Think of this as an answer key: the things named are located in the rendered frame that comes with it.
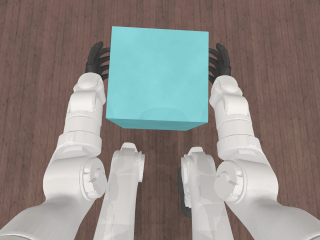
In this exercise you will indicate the right robot foot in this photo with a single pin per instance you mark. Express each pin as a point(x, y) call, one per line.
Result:
point(187, 211)

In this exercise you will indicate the robot left forearm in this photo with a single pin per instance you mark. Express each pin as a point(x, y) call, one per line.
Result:
point(81, 135)

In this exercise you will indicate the right robot upper arm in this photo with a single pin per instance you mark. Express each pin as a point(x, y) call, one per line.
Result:
point(250, 190)

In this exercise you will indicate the left robot upper arm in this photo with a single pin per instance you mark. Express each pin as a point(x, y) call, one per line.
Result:
point(71, 185)

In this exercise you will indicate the carton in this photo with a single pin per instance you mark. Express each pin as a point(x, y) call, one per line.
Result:
point(158, 78)

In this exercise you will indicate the robot right thigh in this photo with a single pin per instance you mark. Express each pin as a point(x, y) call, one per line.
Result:
point(209, 215)

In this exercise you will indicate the robot left hand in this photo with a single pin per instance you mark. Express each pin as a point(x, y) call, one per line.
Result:
point(94, 61)

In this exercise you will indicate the robot right forearm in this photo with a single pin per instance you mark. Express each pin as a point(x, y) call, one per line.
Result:
point(233, 123)

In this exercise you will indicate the robot right hand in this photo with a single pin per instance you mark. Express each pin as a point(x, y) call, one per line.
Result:
point(222, 63)

